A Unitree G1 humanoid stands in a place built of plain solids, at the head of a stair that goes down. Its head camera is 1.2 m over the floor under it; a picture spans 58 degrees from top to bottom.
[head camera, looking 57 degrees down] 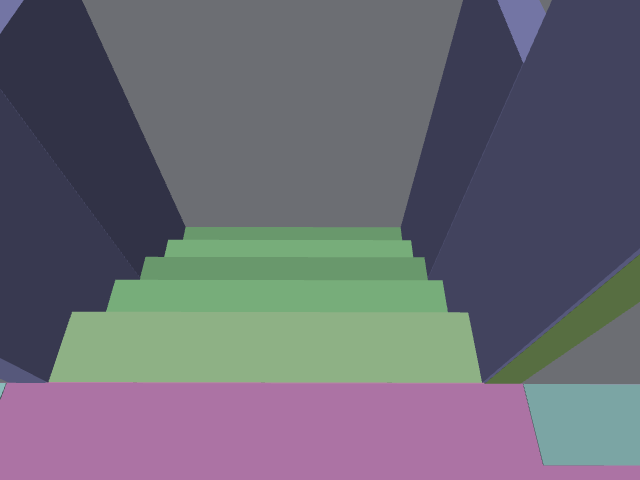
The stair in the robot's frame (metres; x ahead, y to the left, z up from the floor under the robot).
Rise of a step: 0.19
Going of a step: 0.21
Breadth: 1.20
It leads straight ahead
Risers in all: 5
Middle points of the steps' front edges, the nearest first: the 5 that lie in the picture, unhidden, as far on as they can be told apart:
0.53 0.15 0.00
0.73 0.15 -0.19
0.94 0.15 -0.38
1.15 0.15 -0.57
1.36 0.15 -0.76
